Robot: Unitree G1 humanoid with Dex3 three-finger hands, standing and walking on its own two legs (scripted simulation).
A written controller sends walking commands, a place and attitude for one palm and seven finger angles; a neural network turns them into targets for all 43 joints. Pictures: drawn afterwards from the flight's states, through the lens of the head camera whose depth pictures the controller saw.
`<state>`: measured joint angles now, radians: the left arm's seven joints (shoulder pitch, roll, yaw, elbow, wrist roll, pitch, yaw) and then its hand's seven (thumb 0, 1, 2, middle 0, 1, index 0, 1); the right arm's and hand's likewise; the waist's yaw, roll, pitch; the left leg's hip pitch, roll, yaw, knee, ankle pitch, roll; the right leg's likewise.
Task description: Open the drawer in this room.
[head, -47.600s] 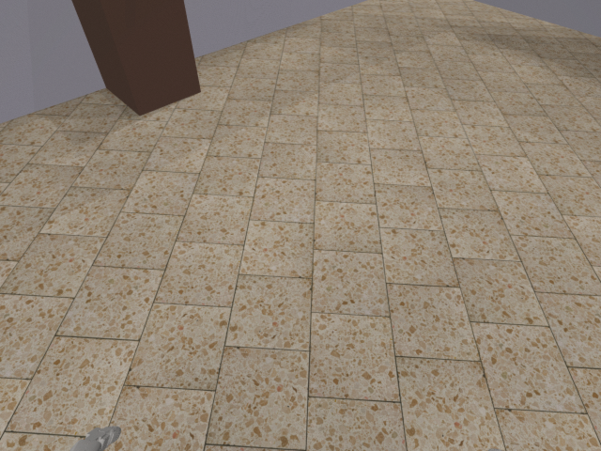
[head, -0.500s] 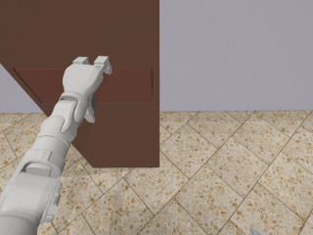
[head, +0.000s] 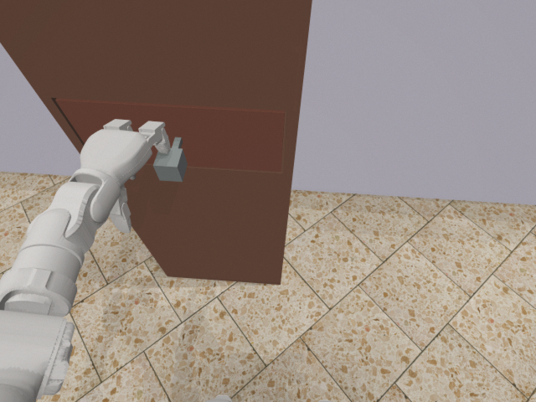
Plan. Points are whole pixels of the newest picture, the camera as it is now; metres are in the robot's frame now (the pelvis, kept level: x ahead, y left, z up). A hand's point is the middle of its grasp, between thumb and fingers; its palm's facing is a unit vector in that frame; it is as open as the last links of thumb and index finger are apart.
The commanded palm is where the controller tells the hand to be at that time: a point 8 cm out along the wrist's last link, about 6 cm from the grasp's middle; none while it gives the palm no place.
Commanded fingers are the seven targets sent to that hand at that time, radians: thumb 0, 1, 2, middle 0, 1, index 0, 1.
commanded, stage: lower the fingers behind the handle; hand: left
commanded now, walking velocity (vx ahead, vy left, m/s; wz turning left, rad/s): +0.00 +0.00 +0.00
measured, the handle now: (173, 156) +0.51 +0.20 +0.02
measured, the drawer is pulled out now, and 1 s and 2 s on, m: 0.00 0.00 0.00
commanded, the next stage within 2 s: lift the fingers back up to retry in 1.26 s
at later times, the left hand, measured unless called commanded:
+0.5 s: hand (147, 171) +0.46 +0.23 +0.03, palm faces -0.09 -0.02 -1.00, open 13.9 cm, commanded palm +0.44 +0.23 +0.08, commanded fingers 0.00 -0.50 0.30 -0.30 -1.20 -0.30 -1.20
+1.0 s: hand (150, 168) +0.47 +0.22 +0.03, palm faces -0.05 +0.02 -1.00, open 13.6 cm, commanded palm +0.45 +0.22 +0.06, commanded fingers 0.00 -0.50 0.30 -0.30 -1.20 -0.30 -1.20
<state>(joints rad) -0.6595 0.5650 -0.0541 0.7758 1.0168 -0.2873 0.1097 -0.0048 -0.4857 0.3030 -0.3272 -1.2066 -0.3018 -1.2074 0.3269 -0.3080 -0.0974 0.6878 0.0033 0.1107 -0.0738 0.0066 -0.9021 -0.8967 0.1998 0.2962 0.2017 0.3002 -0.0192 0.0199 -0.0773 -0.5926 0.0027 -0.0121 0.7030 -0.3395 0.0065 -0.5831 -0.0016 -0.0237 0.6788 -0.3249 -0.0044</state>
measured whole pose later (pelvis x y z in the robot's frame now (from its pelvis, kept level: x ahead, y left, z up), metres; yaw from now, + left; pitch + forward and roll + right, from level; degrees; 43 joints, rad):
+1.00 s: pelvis -0.01 +0.00 -0.01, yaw -2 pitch +17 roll -1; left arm -0.83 0.51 -0.07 1.05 1.09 -0.04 0.27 0.00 -0.49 0.30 -0.32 -1.21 -0.30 -1.37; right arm 0.31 -0.26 -0.03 0.65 0.01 0.13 -0.04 0.00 -0.90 -0.90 0.20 0.30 0.20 0.30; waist -0.09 0.03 -0.13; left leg -0.74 0.02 0.01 0.80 -0.37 0.01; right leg -0.74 0.01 0.00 0.78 -0.34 0.00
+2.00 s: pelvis +0.02 +0.02 +0.00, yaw -2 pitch +14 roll -1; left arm -0.67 0.52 -0.04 0.76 1.02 -0.07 0.17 0.00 -0.49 0.30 -0.32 -1.20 -0.34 -1.21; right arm 0.33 -0.26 -0.06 0.67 0.02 0.13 -0.02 0.01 -0.90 -0.90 0.20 0.30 0.20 0.30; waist -0.05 0.06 -0.12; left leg -0.57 0.01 0.02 0.70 -0.37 0.03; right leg -0.56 0.00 0.01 0.64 -0.33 0.02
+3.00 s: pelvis +0.00 +0.00 +0.01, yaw -1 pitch +11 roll +0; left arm -0.68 0.52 -0.06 0.84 1.03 -0.07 0.18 0.00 -0.49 0.30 -0.32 -1.20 -0.31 -1.20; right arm 0.27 -0.27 -0.06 0.68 0.02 0.12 -0.04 0.01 -0.90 -0.90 0.20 0.30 0.20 0.30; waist -0.04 0.05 -0.09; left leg -0.51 0.01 0.01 0.63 -0.32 0.00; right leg -0.52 0.01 0.00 0.62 -0.30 -0.01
